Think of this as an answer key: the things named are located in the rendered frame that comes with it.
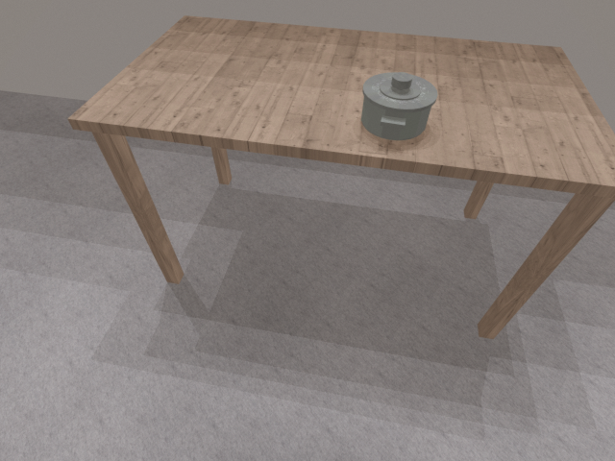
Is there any lid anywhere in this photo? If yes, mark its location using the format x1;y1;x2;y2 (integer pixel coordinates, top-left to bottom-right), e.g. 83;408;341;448
362;72;438;112

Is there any knob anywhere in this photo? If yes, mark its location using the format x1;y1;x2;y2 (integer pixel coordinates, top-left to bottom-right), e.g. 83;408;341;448
391;72;412;89

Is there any table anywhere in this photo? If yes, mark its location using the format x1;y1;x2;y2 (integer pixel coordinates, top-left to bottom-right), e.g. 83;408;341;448
67;15;615;339

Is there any pot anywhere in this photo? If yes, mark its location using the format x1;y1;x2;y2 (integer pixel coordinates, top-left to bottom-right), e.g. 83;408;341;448
361;97;431;140

